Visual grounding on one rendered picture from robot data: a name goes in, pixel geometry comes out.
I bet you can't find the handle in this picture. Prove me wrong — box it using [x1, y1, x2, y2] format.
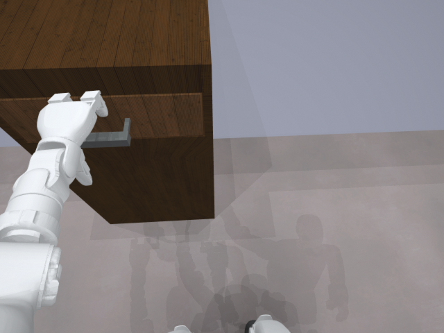
[80, 118, 131, 148]

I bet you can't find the left robot upper arm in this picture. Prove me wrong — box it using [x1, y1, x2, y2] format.
[0, 242, 62, 333]

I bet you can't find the right robot shin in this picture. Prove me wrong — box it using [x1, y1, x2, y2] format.
[254, 315, 272, 324]

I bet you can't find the drawer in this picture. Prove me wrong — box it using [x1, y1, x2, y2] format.
[0, 93, 203, 142]

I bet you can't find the cabinet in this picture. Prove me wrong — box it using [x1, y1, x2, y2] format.
[0, 0, 214, 224]

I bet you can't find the robot left forearm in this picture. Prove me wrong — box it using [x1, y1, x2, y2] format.
[0, 137, 81, 247]

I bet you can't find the robot left hand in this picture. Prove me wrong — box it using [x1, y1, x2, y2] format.
[37, 90, 108, 186]

